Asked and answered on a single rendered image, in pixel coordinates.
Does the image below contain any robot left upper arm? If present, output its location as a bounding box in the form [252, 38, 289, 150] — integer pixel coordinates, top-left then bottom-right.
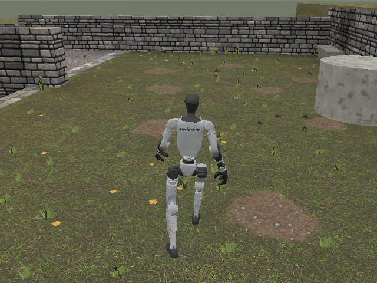
[160, 118, 178, 149]

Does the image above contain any right robot hand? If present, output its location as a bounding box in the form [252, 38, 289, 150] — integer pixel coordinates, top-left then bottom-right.
[214, 170, 228, 185]

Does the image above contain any robot torso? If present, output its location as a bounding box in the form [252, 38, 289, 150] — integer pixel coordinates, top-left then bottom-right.
[177, 116, 204, 177]

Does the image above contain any left robot hand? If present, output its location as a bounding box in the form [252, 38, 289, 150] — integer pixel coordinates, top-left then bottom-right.
[155, 152, 168, 161]

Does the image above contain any right robot forearm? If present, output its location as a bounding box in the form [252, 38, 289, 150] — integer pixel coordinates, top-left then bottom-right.
[213, 144, 226, 172]

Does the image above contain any right robot shin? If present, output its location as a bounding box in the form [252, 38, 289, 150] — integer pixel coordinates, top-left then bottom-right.
[194, 182, 204, 218]

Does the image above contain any robot right upper arm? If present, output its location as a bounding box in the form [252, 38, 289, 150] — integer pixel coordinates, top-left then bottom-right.
[203, 120, 219, 154]

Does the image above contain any left robot forearm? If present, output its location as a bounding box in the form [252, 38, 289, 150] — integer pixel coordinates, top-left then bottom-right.
[156, 139, 165, 155]

